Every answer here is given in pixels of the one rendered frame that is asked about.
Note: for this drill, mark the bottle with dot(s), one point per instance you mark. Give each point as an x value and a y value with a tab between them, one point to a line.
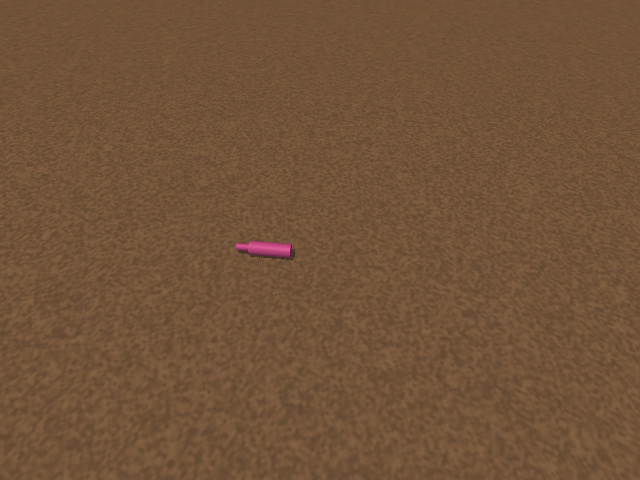
266	249

